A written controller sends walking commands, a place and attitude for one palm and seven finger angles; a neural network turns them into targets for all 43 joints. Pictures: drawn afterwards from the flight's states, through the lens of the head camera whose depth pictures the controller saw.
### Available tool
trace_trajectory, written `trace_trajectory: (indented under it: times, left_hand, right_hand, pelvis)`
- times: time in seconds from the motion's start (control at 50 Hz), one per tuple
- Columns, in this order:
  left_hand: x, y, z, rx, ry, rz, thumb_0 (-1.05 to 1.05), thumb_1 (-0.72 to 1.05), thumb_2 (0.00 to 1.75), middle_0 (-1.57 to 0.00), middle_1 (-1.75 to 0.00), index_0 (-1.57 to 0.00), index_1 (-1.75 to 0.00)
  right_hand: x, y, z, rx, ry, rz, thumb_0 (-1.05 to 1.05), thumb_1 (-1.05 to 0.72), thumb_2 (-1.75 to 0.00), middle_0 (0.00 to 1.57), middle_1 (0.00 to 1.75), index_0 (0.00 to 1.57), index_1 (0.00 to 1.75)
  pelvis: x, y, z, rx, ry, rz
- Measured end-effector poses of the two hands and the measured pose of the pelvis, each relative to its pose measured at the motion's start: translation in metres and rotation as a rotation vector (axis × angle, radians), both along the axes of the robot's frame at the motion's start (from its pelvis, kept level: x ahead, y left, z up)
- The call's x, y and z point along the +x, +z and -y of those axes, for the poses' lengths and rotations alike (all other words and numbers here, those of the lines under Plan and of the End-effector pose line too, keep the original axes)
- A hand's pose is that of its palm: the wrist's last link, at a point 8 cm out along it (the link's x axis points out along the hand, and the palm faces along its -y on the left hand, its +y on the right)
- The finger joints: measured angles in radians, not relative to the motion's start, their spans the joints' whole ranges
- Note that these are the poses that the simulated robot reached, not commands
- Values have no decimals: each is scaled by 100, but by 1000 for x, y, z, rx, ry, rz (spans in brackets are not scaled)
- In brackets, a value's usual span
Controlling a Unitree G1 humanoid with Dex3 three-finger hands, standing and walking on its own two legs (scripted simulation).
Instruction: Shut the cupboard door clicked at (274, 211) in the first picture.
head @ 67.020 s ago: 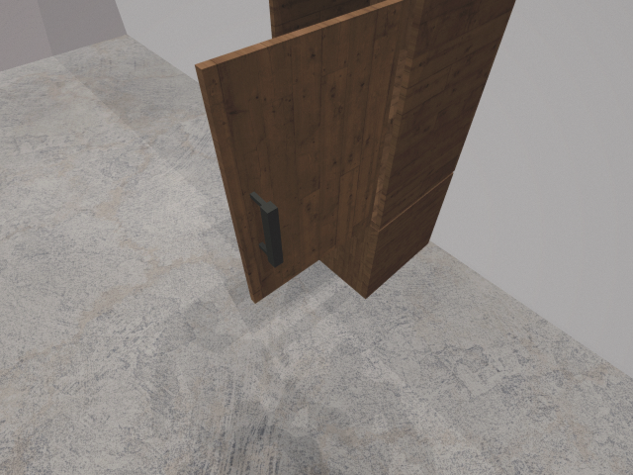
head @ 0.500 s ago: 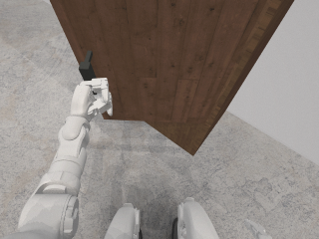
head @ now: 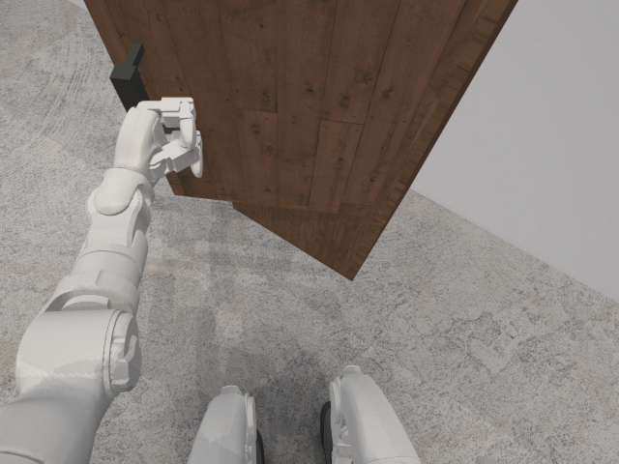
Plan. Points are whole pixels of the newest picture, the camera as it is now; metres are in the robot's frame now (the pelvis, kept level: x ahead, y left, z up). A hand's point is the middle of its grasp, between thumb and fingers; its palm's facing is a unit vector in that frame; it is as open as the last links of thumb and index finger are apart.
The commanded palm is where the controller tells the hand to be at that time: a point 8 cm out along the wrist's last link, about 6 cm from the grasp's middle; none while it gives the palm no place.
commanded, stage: push the door shut along its arc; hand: left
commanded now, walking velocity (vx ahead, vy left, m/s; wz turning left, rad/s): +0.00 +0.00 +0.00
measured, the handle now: (150, 110) +0.57 +0.17 +0.05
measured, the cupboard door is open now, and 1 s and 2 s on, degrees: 27 16 11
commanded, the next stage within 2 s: pull the fist back off the door in 0.92 s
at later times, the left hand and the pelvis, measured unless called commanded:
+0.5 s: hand (221, 116) +0.55 +0.07 +0.06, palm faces -0.36 -0.93 -0.03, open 3.0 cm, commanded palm +0.56 +0.11 +0.06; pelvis +0.01 +0.00 -0.01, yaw -2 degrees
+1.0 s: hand (242, 94) +0.58 +0.05 +0.07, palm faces -0.44 -0.90 -0.03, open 3.6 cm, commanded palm +0.61 +0.05 +0.06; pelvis +0.00 +0.00 -0.03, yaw -2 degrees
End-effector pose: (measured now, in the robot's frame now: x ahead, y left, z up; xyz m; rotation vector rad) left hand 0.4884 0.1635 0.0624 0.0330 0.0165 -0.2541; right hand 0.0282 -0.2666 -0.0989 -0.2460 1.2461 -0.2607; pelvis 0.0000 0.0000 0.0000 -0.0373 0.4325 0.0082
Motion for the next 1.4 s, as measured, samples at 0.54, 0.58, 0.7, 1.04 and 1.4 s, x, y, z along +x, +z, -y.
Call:
trace_trajectory:
  times: [0.54, 0.58, 0.7, 1.04, 1.4]
  left_hand:
    - [61, 3, 32, 20, -125, -43, -1, 88, 92, -130, -150, -130, -150]
    - [64, 4, 34, 27, -133, -47, -1, 89, 93, -130, -150, -130, -150]
    - [71, 6, 41, 26, -158, -55, 2, 94, 97, -130, -150, -130, -150]
    - [101, 8, 63, 21, -210, -55, 4, 101, 101, -130, -150, -130, -150]
    - [85, -8, 96, -16, 272, -43, 2, 90, 91, -130, -150, -130, -150]
  right_hand:
    - [-37, -8, -7, 7, -70, -113, 0, -91, -90, 20, 30, 20, 30]
    - [-38, -9, -6, 0, -66, -120, 0, -91, -90, 20, 30, 20, 30]
    - [-41, -8, 0, -26, -57, -125, 0, -91, -90, 20, 30, 20, 30]
    - [-65, -13, -2, -68, -86, -147, 0, -91, -90, 20, 30, 20, 30]
    - [-74, -6, -39, 151, -102, -233, 0, -91, -90, 20, 30, 20, 30]
  pelvis:
    - [5, -12, 2, -12, -17, -68]
    - [4, -13, 3, -15, -12, -73]
    - [2, -17, 4, -21, -6, -85]
    - [-3, -33, 3, -34, -13, -131]
    - [14, -8, 7, -2, -33, -120]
